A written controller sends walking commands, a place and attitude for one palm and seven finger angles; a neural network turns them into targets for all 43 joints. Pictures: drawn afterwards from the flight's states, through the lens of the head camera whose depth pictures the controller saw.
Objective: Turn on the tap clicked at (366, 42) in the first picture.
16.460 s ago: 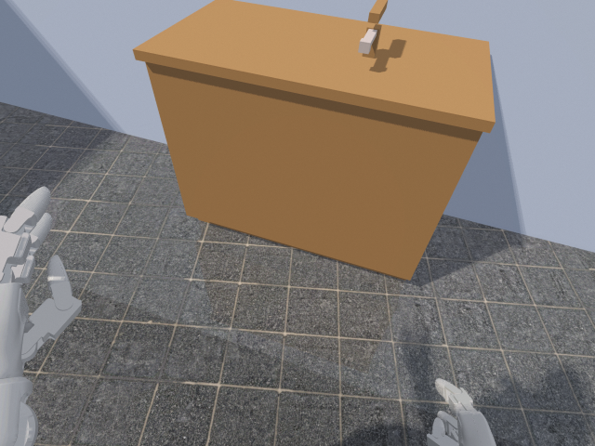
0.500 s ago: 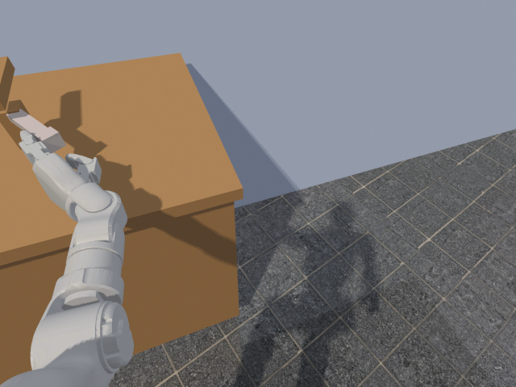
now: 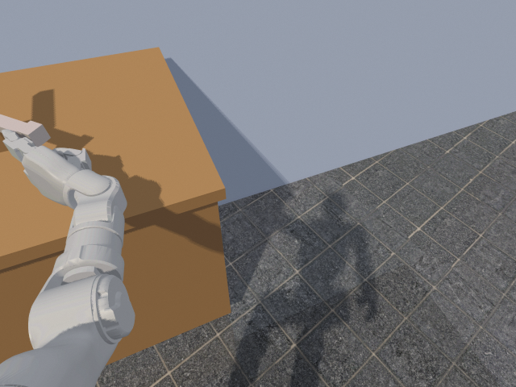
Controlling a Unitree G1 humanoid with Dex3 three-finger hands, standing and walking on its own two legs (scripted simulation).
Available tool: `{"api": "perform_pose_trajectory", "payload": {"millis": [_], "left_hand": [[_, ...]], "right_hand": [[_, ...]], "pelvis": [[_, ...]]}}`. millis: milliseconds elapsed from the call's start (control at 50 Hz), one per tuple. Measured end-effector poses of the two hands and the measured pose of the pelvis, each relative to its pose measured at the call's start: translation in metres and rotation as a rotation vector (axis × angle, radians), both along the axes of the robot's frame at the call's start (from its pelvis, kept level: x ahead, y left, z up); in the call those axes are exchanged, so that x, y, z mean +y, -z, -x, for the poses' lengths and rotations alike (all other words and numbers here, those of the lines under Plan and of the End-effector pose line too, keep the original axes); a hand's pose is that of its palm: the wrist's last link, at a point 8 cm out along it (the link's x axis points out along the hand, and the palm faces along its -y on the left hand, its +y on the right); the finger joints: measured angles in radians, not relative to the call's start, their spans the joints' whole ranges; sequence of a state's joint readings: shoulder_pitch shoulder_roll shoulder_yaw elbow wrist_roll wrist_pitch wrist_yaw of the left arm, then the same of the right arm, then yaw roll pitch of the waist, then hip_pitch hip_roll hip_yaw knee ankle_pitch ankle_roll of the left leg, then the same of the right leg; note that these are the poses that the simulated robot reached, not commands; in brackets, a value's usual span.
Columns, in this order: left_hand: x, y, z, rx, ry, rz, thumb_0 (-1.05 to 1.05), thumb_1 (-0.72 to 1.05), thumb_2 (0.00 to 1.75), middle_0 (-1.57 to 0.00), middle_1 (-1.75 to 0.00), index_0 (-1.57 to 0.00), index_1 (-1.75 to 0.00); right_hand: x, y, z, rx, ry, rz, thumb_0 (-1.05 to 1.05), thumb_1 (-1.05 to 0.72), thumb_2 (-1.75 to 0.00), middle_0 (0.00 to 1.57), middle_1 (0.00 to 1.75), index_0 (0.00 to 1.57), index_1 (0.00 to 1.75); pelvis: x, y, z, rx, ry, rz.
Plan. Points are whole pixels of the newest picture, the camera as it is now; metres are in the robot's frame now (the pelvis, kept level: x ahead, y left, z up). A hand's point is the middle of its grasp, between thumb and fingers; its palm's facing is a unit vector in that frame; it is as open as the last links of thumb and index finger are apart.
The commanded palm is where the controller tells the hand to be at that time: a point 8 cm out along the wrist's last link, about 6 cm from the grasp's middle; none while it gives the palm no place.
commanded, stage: push the lever round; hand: left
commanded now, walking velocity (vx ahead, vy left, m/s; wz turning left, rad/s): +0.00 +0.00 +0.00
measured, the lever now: (34, 134) +0.49 +0.34 +0.13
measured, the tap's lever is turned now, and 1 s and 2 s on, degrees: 45 72 72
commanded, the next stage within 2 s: lift the hand up off the lever in 0.60 s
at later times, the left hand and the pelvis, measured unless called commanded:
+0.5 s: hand (98, 142) +0.49 +0.25 +0.11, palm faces +0.84 -0.52 -0.14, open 8.0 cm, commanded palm +0.44 +0.27 +0.12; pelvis +0.01 -0.01 +0.00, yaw +0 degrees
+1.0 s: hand (95, 136) +0.50 +0.26 +0.12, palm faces +0.84 -0.52 -0.11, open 7.8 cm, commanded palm +0.43 +0.26 +0.13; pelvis +0.02 -0.01 +0.00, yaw +0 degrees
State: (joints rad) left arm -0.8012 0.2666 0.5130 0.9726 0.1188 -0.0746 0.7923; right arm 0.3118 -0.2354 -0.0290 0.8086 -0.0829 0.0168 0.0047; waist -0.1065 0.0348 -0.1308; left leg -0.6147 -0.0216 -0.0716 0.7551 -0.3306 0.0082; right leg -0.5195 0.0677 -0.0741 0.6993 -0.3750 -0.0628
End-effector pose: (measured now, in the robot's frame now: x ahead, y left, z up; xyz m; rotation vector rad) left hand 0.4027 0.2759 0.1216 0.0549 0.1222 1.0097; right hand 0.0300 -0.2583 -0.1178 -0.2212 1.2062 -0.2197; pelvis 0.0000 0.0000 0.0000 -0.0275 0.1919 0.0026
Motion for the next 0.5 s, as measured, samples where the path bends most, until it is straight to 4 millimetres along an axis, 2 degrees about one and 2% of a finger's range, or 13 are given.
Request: {"api": "perform_pose_trajectory", "payload": {"millis": [280, 500], "left_hand": [[-0.010, 0.000, -0.017, 0.024, -0.019, -0.004, 0.02, 0.90, 0.90, -0.15, -0.15, -0.12, -0.13], [-0.014, -0.001, -0.033, 0.040, -0.014, -0.006, 0.02, 0.90, 0.90, -0.15, -0.15, -0.12, -0.13]], "right_hand": [[-0.001, 0.004, -0.006, 0.013, -0.013, -0.020, 0.01, -0.90, -0.90, 0.20, 0.30, 0.20, 0.30], [-0.005, 0.005, 0.001, 0.047, 0.004, -0.021, 0.01, -0.90, -0.90, 0.20, 0.30, 0.20, 0.30]], "pelvis": [[-0.004, 0.002, -0.007, 0.028, -0.003, -0.003], [-0.007, 0.003, -0.013, 0.048, -0.001, -0.005]]}}
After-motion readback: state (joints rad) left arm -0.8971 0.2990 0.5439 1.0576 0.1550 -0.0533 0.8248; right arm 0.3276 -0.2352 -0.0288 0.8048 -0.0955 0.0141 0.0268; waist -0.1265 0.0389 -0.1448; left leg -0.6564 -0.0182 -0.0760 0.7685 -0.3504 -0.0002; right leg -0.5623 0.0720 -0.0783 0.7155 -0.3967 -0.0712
